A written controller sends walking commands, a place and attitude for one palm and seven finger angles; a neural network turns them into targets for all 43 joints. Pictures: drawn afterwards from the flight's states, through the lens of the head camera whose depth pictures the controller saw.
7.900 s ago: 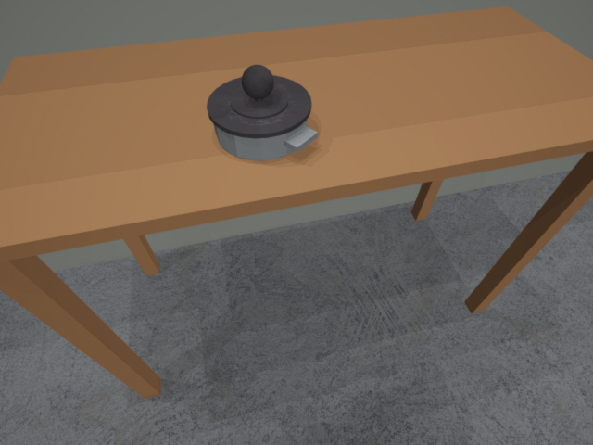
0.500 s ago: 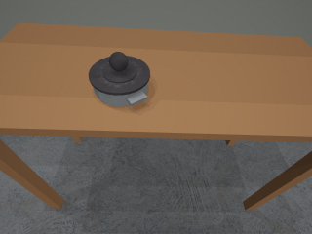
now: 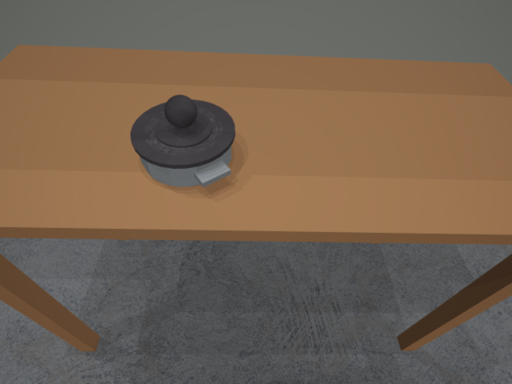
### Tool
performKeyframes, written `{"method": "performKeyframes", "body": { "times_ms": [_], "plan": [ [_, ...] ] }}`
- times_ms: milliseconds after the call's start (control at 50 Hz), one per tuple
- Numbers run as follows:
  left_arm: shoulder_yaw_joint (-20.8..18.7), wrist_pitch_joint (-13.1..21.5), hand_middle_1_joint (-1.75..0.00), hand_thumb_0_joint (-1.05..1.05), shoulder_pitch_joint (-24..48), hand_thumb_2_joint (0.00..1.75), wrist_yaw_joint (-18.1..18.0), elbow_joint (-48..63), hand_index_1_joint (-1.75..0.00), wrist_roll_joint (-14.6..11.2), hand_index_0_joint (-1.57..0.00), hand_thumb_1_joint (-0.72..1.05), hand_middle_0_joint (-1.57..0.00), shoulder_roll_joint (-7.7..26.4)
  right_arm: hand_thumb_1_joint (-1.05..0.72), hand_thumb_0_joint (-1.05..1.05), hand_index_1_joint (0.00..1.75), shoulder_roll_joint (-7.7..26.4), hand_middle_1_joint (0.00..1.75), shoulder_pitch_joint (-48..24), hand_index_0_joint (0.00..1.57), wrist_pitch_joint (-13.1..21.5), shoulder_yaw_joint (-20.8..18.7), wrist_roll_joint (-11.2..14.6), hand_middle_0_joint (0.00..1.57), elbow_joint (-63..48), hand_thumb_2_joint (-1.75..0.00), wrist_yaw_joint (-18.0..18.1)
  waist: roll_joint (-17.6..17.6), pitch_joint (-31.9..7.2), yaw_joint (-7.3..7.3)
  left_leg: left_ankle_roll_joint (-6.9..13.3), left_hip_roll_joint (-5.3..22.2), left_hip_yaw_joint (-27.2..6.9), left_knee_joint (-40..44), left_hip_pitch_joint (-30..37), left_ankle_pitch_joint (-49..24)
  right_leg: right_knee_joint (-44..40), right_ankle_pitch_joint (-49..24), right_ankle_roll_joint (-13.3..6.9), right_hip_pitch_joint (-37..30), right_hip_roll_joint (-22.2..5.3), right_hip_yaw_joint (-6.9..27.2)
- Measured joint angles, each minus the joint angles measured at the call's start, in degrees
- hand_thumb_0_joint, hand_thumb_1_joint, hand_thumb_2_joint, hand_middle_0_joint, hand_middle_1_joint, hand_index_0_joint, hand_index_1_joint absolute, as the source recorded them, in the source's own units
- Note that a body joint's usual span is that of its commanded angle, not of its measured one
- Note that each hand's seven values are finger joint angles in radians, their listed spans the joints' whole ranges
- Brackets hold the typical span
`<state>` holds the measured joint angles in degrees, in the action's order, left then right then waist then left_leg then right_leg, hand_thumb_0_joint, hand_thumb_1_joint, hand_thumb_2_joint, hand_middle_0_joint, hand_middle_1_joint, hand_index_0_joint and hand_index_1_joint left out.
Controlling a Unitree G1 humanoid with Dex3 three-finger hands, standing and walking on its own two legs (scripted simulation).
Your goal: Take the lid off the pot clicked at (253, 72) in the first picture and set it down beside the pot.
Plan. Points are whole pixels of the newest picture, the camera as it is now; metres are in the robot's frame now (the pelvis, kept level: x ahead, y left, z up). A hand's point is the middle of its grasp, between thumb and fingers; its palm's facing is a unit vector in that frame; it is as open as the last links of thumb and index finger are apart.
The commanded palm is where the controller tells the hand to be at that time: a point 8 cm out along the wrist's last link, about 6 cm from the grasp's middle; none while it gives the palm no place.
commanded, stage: look again from close up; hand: left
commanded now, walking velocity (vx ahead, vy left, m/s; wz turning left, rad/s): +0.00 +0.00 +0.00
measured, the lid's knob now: (181, 111) +0.47 +0.16 +0.17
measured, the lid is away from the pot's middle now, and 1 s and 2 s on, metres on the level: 0.00 0.00 0.00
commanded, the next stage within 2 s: lift the closed hand beside the body in 0.36 s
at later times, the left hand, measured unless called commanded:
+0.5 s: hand out of the picture +0.05 +0.17 -0.17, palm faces +0.06 -0.98 -0.20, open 7.4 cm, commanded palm +0.10 +0.22 -0.05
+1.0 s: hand out of the picture +0.11 +0.20 +0.05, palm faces +0.36 -0.88 -0.32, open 3.3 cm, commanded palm +0.07 +0.24 +0.10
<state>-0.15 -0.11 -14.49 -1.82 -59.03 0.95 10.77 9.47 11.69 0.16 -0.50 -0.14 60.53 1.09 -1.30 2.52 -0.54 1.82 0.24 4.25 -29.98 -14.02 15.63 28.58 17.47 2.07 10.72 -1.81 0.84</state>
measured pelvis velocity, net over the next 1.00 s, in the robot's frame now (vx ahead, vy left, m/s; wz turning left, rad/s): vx -0.01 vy -0.03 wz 0.08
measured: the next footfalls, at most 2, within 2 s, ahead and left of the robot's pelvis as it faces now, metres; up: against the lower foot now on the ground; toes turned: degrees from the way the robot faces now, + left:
none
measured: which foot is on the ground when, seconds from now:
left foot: down 0.00-1.00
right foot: down 0.00-1.00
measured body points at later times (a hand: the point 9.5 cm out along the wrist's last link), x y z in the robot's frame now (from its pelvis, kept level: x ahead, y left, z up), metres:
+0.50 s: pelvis +0.02 -0.01 +0.00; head +0.04 +0.00 +0.45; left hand +0.04 +0.22 -0.15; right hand +0.04 -0.24 -0.15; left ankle +0.01 +0.10 -0.74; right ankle -0.02 -0.14 -0.74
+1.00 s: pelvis -0.01 -0.03 +0.00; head -0.03 -0.05 +0.45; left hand +0.09 +0.24 +0.07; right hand +0.24 -0.22 -0.03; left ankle +0.01 +0.10 -0.74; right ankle -0.02 -0.14 -0.74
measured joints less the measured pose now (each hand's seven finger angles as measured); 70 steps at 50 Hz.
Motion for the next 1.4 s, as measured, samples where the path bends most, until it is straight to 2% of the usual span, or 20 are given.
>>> {"method": "performKeyframes", "body": {
  "times_ms": [480,500,540,560,600,680,720,760,900,980,1140,1280,1400],
  "plan": [
    [-0.16,0.42,-0.3,0.01,-0.17,0.9,-0.56,-1.31,-0.3,-0.05,-0.2,0.91,-0.2,-0.67,-0.92,0.0,0.3,-0.11,0.3,1.65,0.2,-0.09,0.09,0.1,0.2,1.81,-0.89,0.4,0.62,0.2,0.44,-0.85,0.69,-0.77,0.19,1.14,0.94,-1.44,0.67,-0.6,-1.95,0.71,-0.77],
    [-0.18,-1.62,-0.3,0.01,-2.11,0.9,-0.88,5.19,-0.3,-1.18,-0.2,0.91,-0.2,-0.77,-0.92,0.0,0.3,0.13,0.3,2.83,0.2,1.01,0.26,0.88,0.2,-0.17,-0.89,0.19,0.73,0.33,0.18,-0.91,0.7,-0.9,-0.04,1.13,1.13,-1.36,0.66,-0.62,-2.02,0.73,-0.9],
    [-0.07,-3.29,-0.31,0.02,-7.36,0.9,-3.25,24.89,-0.32,-2.36,-0.21,0.91,-0.22,-0.43,-0.92,0.01,0.3,0.54,0.3,6.01,0.2,6.42,0.84,2.09,0.2,-4.45,-0.89,0.52,0.49,0.07,-0.95,-0.99,0.0,-1.33,0.7,1.82,0.8,-0.88,1.03,-0.79,-2.41,0.1,-1.37],
    [-0.03,-3.35,-0.33,0.02,-9.14,0.9,-4.52,32.83,-0.33,-2.09,-0.23,0.91,-0.23,-0.38,-0.92,0.01,0.3,0.87,0.3,6.81,0.2,8.86,0.88,2.32,0.2,-5.8,-0.89,0.57,0.67,-0.6,-1.15,-1.0,-0.4,-1.68,1.34,2.36,0.42,-1.12,1.16,-0.82,-2.98,-0.26,-1.75],
    [-0.53,-2.72,-0.36,0.02,-10.56,0.9,-5.94,42.15,-0.36,-0.95,-0.26,0.91,-0.26,-0.79,-0.92,0.01,0.3,1.6,0.3,6.48,0.2,11.18,0.15,2.12,0.2,-8.35,-0.89,-0.17,1.61,-2.56,-0.69,-0.88,-0.97,-2.42,2.48,2.98,-0.38,-2.09,0.92,-0.61,-3.88,-0.76,-2.55],
    [-2.51,-0.9,-0.48,0.01,-13.17,0.9,-4.42,49.72,-0.48,0.18,-0.36,0.91,-0.37,-1.1,-0.91,0.01,0.3,1.61,0.3,0.97,0.2,9.9,-1.39,1.78,0.2,-15.52,-0.89,-1.64,2.93,-5.32,0.86,-1.01,-0.68,-2.41,3.1,2.55,-1.3,-2.14,0.2,-0.84,-3.07,-0.47,-2.54],
    [-2.68,-0.38,-0.55,0.01,-15.55,0.9,-2.98,54.03,-0.56,-0.28,-0.43,0.91,-0.43,-0.29,-0.91,0.01,0.3,1.48,0.3,-1.46,0.2,9.61,-1.34,1.8,0.2,-20.11,-0.89,-1.36,3.21,-5.32,0.84,-1.28,-0.21,-2.4,2.89,2.31,-1.49,-1.94,-0.03,-1.14,-2.78,0.0,-2.49],
    [-3.02,0.55,-0.64,0.01,-18.08,0.9,-2.12,58.48,-0.64,-0.83,-0.51,0.9,-0.51,0.73,-0.91,0.01,0.3,1.67,0.3,-3.14,0.2,9.77,-1.13,1.68,0.2,-24.14,-0.89,-0.63,3.41,-5.24,0.21,-1.54,0.24,-2.66,2.76,2.12,-1.73,-2.15,-0.4,-1.45,-2.81,0.46,-2.72],
    [-5.35,2.42,-0.95,0.01,-21.42,0.9,-1.53,67.63,-0.95,-2.06,-0.8,0.9,-0.8,2.72,-0.9,0.01,0.3,3.77,0.3,-5.29,0.2,9.85,-0.14,0.74,0.2,-30.45,-0.89,1.6,3.55,-3.83,-3.31,-2.23,1.04,-4.68,2.35,1.79,-2.56,-3.21,-1.35,-2.29,-3.8,1.47,-4.67],
    [-6.87,3.09,-1.14,0.02,-22.33,0.9,-1.67,72.74,-1.14,-2.52,-0.97,0.9,-0.97,3.39,-0.9,0.0,0.3,3.56,0.3,-4.26,0.2,9.96,0.71,0.29,0.2,-29.72,-0.89,2.23,3.58,-3.11,-4.43,-2.53,1.26,-5.24,2.69,2.73,-2.78,-3.94,-1.62,-2.62,-5.08,1.76,-5.22],
    [-10.52,4.36,-1.4,0.02,-24.1,0.9,-1.63,80.98,-1.41,-2.64,-1.21,0.9,-1.22,5.58,-0.9,0.01,0.3,1.01,0.3,-0.91,0.21,10.14,1.96,0.16,0.2,-25.7,-0.89,2.42,4.38,-2.27,-4.23,-2.79,1.64,-4.8,3.34,4.76,-2.62,-4.66,-1.7,-2.82,-6.9,2.11,-4.75],
    [-14.18,6.76,-1.48,0.02,-25.71,0.9,-1.7,86.24,-1.48,-2.47,-1.28,0.89,-1.28,7.43,-0.9,0.01,0.3,0.53,0.3,0.29,0.21,10.87,1.39,0.55,0.2,-23.26,-0.89,2.33,5.39,-2.06,-3.37,-2.61,1.64,-3.92,3.53,5.2,-2.39,-4.43,-1.55,-2.61,-6.82,2.01,-3.9],
    [-15.29,7.9,-1.49,0.02,-25.32,0.9,-1.72,88.52,-1.49,-2.36,-1.3,0.89,-1.3,8.09,-0.9,0.01,0.3,1.57,0.3,-0.15,0.21,11.93,0.43,0.75,0.2,-22.92,-0.89,2.73,5.27,-1.95,-3.57,-2.41,1.6,-3.43,3.54,5.06,-2.23,-4.47,-1.58,-2.4,-6.53,1.94,-3.42]
  ]
}}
